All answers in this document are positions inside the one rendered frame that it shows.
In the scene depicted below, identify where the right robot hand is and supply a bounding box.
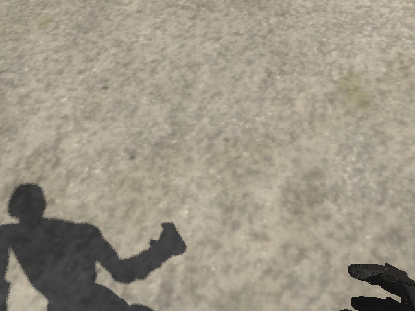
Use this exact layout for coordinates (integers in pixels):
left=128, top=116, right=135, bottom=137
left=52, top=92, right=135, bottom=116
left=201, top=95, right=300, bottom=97
left=341, top=263, right=415, bottom=311

